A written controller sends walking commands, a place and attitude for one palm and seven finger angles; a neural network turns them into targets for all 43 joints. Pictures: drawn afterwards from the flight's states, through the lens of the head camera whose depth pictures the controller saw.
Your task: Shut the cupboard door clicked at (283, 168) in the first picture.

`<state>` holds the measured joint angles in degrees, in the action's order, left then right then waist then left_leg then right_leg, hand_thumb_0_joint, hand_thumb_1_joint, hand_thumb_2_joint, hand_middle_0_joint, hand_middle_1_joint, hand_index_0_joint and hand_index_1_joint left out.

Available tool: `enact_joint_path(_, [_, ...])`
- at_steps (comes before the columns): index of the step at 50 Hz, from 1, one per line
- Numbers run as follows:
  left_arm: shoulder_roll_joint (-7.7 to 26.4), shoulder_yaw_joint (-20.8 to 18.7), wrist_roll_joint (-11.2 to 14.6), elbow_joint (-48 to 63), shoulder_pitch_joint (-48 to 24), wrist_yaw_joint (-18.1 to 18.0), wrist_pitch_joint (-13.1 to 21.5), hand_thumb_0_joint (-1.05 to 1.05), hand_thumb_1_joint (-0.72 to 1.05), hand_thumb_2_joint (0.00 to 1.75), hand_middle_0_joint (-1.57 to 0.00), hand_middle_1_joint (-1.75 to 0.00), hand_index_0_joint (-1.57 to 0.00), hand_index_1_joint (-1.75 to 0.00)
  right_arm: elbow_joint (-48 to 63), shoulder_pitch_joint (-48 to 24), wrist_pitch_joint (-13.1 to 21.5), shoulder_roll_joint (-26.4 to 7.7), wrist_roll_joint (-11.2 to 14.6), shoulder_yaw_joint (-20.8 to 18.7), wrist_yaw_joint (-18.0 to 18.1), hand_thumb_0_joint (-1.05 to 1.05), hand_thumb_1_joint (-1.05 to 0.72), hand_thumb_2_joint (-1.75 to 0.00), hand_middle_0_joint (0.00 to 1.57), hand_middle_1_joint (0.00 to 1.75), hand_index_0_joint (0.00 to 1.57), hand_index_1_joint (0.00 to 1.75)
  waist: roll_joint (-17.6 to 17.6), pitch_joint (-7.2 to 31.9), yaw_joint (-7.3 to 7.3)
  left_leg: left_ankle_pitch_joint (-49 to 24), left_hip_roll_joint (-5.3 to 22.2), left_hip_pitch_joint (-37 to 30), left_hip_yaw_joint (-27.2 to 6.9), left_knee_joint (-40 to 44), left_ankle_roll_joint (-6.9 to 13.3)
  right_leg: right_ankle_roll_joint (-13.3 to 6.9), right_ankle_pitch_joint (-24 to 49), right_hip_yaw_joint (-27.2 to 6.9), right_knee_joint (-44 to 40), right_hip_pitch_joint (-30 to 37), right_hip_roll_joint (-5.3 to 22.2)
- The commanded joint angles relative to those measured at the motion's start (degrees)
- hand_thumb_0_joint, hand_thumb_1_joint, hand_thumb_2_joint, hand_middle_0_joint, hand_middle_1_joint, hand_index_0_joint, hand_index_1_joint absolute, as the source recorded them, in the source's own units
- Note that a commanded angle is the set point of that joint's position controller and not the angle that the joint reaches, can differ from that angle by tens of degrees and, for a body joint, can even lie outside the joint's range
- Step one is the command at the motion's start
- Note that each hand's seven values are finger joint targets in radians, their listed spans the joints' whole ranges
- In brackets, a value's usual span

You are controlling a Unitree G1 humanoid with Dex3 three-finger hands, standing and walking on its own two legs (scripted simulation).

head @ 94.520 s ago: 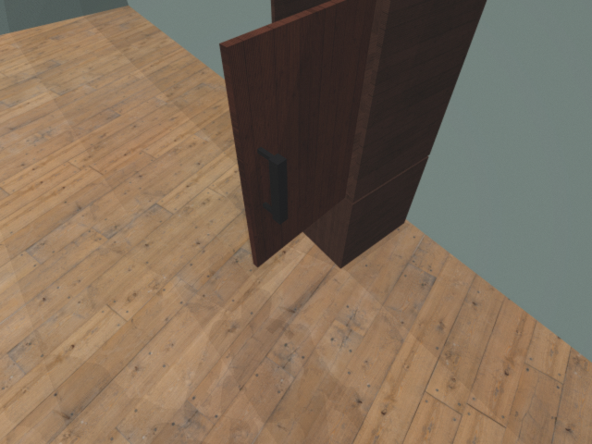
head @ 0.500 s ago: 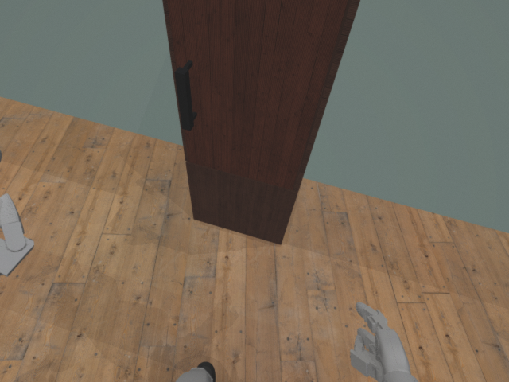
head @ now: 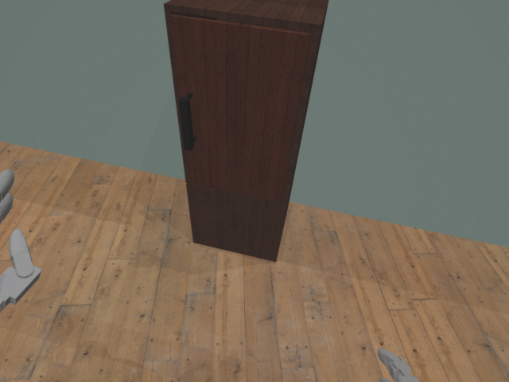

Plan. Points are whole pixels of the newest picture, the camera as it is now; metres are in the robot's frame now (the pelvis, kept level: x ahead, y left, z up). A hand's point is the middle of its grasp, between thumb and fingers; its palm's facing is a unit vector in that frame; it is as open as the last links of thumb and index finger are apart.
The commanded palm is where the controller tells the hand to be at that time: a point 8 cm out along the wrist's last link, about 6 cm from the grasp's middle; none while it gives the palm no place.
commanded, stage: stop stepping back and stand still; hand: left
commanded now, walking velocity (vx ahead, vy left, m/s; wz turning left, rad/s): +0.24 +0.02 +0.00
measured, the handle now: (189, 121) +0.89 +0.21 -0.05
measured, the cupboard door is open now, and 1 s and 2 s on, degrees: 0 0 0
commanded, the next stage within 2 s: let the arm hang, fingers relaxed in 0.62 s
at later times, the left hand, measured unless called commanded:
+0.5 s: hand (15, 297) +0.17 +0.26 +0.17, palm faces +0.44 -0.78 -0.46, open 7.4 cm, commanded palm +0.12 +0.30 +0.18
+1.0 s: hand out of the picture +0.07 +0.18 -0.16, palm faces -0.05 -0.99 -0.16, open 7.3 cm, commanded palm none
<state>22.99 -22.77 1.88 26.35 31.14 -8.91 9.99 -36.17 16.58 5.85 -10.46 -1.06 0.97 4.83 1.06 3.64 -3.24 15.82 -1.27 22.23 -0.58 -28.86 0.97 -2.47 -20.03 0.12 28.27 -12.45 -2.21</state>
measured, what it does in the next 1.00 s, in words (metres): steps on the spot: left foot, then right foot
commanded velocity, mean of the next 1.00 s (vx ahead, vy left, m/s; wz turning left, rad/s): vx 0.06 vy -0.02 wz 0.00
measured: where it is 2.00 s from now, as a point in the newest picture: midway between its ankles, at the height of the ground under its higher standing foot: outside the picture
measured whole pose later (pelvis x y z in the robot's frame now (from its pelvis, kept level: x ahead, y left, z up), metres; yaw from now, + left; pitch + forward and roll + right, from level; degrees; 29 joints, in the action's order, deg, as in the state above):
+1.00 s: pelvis -0.02 +0.02 -0.01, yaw -1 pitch -1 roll +0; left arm 9.9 1.0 -0.5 -47.5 14.8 0.2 -3.1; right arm -49.6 8.6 -0.3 -13.4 -1.3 1.8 0.0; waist 1.0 -1.2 -1.7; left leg 12.1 1.1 17.2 2.7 -30.2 0.1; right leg -1.8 -16.5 4.4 31.4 -14.2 0.2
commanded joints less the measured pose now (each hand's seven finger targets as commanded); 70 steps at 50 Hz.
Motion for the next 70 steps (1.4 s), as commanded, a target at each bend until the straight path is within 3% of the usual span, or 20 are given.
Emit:
enact_joint_path(1, [11.30,-8.31,0.34,12.10,-2.85,-1.62,3.95,0.00,0.90,0.90,-0.20,-0.30,-0.20,-0.30,7.16,-5.83,1.03,-8.42,-0.25,-4.33,-0.30,0.00,-0.90,-0.90,0.20,0.30,0.20,0.30,10.39,-2.41,2.50,4.97,0.47,9.72,0.62,-28.76,-1.54,-12.48,-25.91,-29.72,-18.78,-7.19,21.32])
enact_joint_path(4, [10.40,-6.07,-0.37,7.69,-12.91,-1.94,4.59,0.00,0.90,0.90,-0.20,-0.30,-0.20,-0.30,6.89,-6.78,1.32,-7.86,-0.22,-2.98,-0.34,0.00,-0.90,-0.90,0.20,0.30,0.20,0.30,5.05,-6.58,1.05,7.20,5.63,5.36,-1.77,-24.10,-0.38,-8.15,-23.35,-19.51,-16.11,-15.50,18.85])
enact_joint_path(8, [9.31,-2.83,-0.90,6.75,-18.32,-2.48,3.92,0.00,0.90,0.90,-0.20,-0.30,-0.20,-0.30,6.49,-6.92,2.43,-8.06,0.49,-3.00,1.40,0.00,-0.90,-0.90,0.20,0.30,0.20,0.30,0.72,-5.55,1.07,9.03,2.07,-10.93,5.83,-3.90,0.38,-4.27,-23.55,-6.95,-5.85,-18.29,11.23])
enact_joint_path(9, [9.30,-2.97,-0.48,8.88,-17.85,-2.57,3.98,0.00,0.90,0.90,-0.20,-0.30,-0.20,-0.30,7.31,-6.73,3.10,-9.45,0.72,-3.52,1.93,0.00,-0.90,-0.90,0.20,0.30,0.20,0.30,-7.41,-5.31,0.90,15.29,5.71,-12.43,-2.77,4.18,2.53,-2.11,-18.91,-4.46,4.30,-19.27,7.53])
enact_joint_path(10, [9.40,-4.20,-0.53,12.27,-16.88,-2.82,4.50,0.00,0.90,0.90,-0.20,-0.30,-0.20,-0.30,8.05,-6.21,3.51,-10.46,0.71,-3.52,1.68,0.00,-0.90,-0.90,0.20,0.30,0.20,0.30,-18.78,-4.49,0.75,20.38,15.92,-15.47,-20.51,13.11,6.90,1.47,-12.35,1.06,18.78,-23.89,1.16])
enact_joint_path(12, [12.10,-8.03,-0.36,10.92,-10.26,-2.29,4.84,0.00,0.90,0.90,-0.20,-0.30,-0.20,-0.30,7.88,-6.94,4.19,-8.42,0.61,-3.26,0.77,0.00,-0.90,-0.90,0.20,0.30,0.20,0.30,-12.47,-2.01,1.34,28.67,22.35,-8.39,-29.88,20.52,10.47,2.43,-7.68,-1.69,34.07,-21.74,1.92])
enact_joint_path(19, [11.16,-8.39,-0.82,13.18,-4.31,-2.20,3.10,0.00,0.90,0.90,-0.20,-0.30,-0.20,-0.30,8.43,-8.35,3.11,-8.24,0.28,-2.59,-0.57,0.00,-0.90,-0.90,0.20,0.30,0.20,0.30,-15.69,-3.72,3.07,26.33,13.67,11.36,-4.27,15.79,3.07,1.82,-2.61,7.72,8.26,6.80,-0.59])
enact_joint_path(21, [10.90,-8.14,-1.10,11.35,-4.24,-2.42,2.73,0.00,0.90,0.90,-0.20,-0.30,-0.20,-0.30,8.39,-7.53,2.14,-7.65,0.02,-2.76,-0.47,0.00,-0.90,-0.90,0.20,0.30,0.20,0.30,-8.80,-2.95,2.77,22.37,8.59,13.01,0.39,3.51,0.79,-0.59,-6.51,1.76,-3.27,10.66,2.42])
enact_joint_path(23, [14.21,-10.22,-0.31,12.10,-6.68,-2.73,3.14,0.00,0.90,0.90,-0.20,-0.30,-0.20,-0.30,8.32,-7.13,1.73,-7.23,-0.14,-2.85,-0.63,0.00,-0.90,-0.90,0.20,0.30,0.20,0.30,6.72,-3.34,2.89,9.83,2.26,15.19,3.09,-23.40,-1.06,-9.93,-8.64,-28.89,-17.97,4.15,21.66])
enact_joint_path(24, [13.38,-9.81,-0.44,11.62,-9.45,-3.03,3.72,0.00,0.90,0.90,-0.20,-0.30,-0.20,-0.30,7.63,-7.36,2.35,-7.36,0.16,-3.16,-1.11,0.00,-0.90,-0.90,0.20,0.30,0.20,0.30,6.40,-0.85,2.85,10.55,2.56,14.54,1.09,-29.49,-1.71,-11.82,-5.14,-31.02,-17.36,4.17,23.57])
enact_joint_path(28, [10.81,-8.08,-0.19,8.41,-5.33,-2.69,4.25,0.00,0.90,0.90,-0.20,-0.30,-0.20,-0.30,6.88,-7.56,1.63,-6.75,0.50,-2.53,-0.70,0.00,-0.90,-0.90,0.20,0.30,0.20,0.30,5.06,-1.88,2.70,4.58,4.64,4.70,2.01,-17.73,-1.57,-7.50,4.72,-11.55,-11.31,-1.15,16.09])
enact_joint_path(31, [10.36,-7.27,-0.01,8.52,-6.20,-2.78,4.44,0.00,0.90,0.90,-0.20,-0.30,-0.20,-0.30,6.96,-8.46,2.34,-6.90,0.55,-2.65,0.25,0.00,-0.90,-0.90,0.20,0.30,0.20,0.30,4.21,-1.72,2.96,-1.01,2.56,-5.74,5.07,-4.26,-0.83,-4.10,-0.25,-7.60,-10.85,-4.63,12.92])
enact_joint_path(35, [10.69,-7.06,0.20,12.29,-6.12,-2.36,5.11,0.00,0.90,0.90,-0.20,-0.30,-0.20,-0.30,8.39,-8.94,2.90,-9.47,1.39,-4.04,0.71,0.00,-0.90,-0.90,0.20,0.30,0.20,0.30,-4.18,-0.50,3.64,-8.34,9.12,-11.21,-3.49,5.22,1.50,1.34,4.40,-5.53,-4.41,-2.90,6.51])
enact_joint_path(36, [-0.95,17.26,-5.13,-31.35,-4.53,7.32,-4.91,0.00,0.90,0.90,-0.20,-0.30,-0.20,-0.30,-3.02,-10.95,4.59,-19.59,0.23,-5.49,-5.49,0.00,-0.90,-0.90,0.20,0.30,0.20,0.30,-7.99,-3.43,1.57,-23.13,10.71,-3.97,-5.56,-2.59,1.53,1.32,16.71,-0.39,5.77,-7.29,8.72])
enact_joint_path(38, [-5.05,16.75,-3.34,-34.74,-6.48,8.82,-10.51,0.00,0.90,0.90,-0.20,-0.30,-0.20,-0.30,-2.37,-7.36,-0.76,-14.11,0.42,-3.94,-4.91,0.00,-0.90,-0.90,0.20,0.30,0.20,0.30,-9.45,-0.54,3.55,-23.42,12.94,0.51,-6.33,2.31,3.78,1.98,6.40,1.19,9.71,-2.36,5.39])
enact_joint_path(40, [-3.22,17.55,-3.30,-40.50,-10.12,9.10,-10.19,0.00,0.90,0.90,-0.20,-0.30,-0.20,-0.30,-2.05,-8.15,-1.72,-14.63,-0.19,-3.19,-4.52,0.00,-0.90,-0.90,0.20,0.30,0.20,0.30,-0.70,0.27,4.44,-21.66,12.78,1.60,-8.34,3.06,4.47,1.46,6.75,0.67,6.90,0.90,5.11])
enact_joint_path(43, [0.47,18.36,-3.49,-52.51,-14.23,9.08,-8.99,0.00,0.90,0.90,-0.20,-0.30,-0.20,-0.30,-4.38,-7.92,-3.05,-14.32,-0.11,-2.87,-4.52,0.00,-0.90,-0.90,0.20,0.30,0.20,0.30,10.71,3.06,3.26,-16.00,6.40,-5.12,-2.49,-2.22,0.63,-1.41,20.42,-5.32,-1.87,1.44,10.66])
enact_joint_path(52, [-4.99,20.34,-2.82,-77.92,-14.11,7.93,-9.63,0.00,0.90,0.90,-0.20,-0.30,-0.20,-0.30,-16.20,-5.94,-5.83,-7.11,-0.48,-1.24,-3.72,0.00,-0.90,-0.90,0.20,0.30,0.20,0.30,-9.88,-1.42,3.07,-6.35,6.38,-9.21,-2.35,6.79,-0.10,-0.68,7.17,-4.22,-9.80,1.42,8.68])
enact_joint_path(59, [-6.30,21.38,-2.57,-86.45,-11.76,7.65,-9.32,0.00,0.90,0.90,-0.20,-0.30,-0.20,-0.30,-22.77,-0.35,-6.12,-5.76,0.13,-1.75,-3.16,0.00,-0.90,-0.90,0.20,0.30,0.20,0.30,-2.22,-5.25,2.79,-6.15,7.03,-11.36,-2.08,8.61,0.13,-0.60,6.15,-3.13,-12.69,-0.15,8.41])
enact_joint_path(70, [-8.75,21.62,-2.52,-91.14,-8.02,7.04,-9.78,0.00,0.90,0.90,-0.20,-0.30,-0.20,-0.30,-27.34,4.89,-6.09,-3.09,0.10,-1.41,-2.79,0.00,-0.90,-0.90,0.20,0.30,0.20,0.30,-0.34,-8.82,3.07,-1.67,6.80,-9.52,-1.57,11.15,0.65,-0.19,2.50,-2.58,-12.09,-1.19,7.99])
